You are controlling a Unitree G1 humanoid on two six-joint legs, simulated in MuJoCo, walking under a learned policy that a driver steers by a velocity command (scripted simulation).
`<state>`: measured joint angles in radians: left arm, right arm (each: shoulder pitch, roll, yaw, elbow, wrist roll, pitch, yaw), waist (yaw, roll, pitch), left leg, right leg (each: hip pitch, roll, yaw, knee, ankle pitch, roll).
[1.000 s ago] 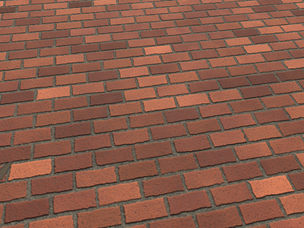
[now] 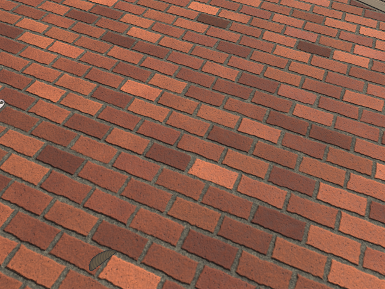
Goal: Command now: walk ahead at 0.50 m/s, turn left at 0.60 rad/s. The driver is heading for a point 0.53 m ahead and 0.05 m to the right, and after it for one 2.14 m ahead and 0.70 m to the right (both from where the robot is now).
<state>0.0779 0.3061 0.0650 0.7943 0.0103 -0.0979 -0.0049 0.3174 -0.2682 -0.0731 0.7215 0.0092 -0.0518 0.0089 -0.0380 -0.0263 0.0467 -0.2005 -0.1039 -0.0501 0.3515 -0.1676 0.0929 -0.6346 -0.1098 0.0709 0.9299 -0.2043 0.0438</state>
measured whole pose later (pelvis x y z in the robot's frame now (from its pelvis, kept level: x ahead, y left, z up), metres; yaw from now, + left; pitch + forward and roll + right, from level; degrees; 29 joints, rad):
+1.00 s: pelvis +0.43 +0.02 -0.01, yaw -1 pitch +2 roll +1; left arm 0.21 0.32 0.08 0.75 -0.01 0.06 0.02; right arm 0.12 -0.27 -0.06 0.74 -0.02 -0.02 -0.02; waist 0.00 -0.02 0.05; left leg -0.31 0.05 0.15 0.42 -0.13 0.01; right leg -0.54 -0.07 -0.01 0.92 -0.34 0.06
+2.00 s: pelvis +0.46 +0.00 -0.01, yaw -36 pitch +1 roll +0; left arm 0.17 0.31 0.08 0.58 -0.02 0.07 -0.01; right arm 0.13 -0.31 -0.08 0.75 0.02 0.02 -0.01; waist -0.02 0.01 0.07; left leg -0.22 0.09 0.12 0.49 -0.28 -0.04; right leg -0.31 -0.02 -0.01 0.60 -0.29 0.04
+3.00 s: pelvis +0.52 -0.08 -0.01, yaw -39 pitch +1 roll +0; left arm 0.42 0.24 0.05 0.88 -0.01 -0.08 -0.02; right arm 0.19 -0.29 -0.04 0.81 0.04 -0.09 0.02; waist 0.04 0.02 0.00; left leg -0.54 0.03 0.01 1.16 -0.41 0.05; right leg -0.06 0.03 0.01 0.39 -0.35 -0.04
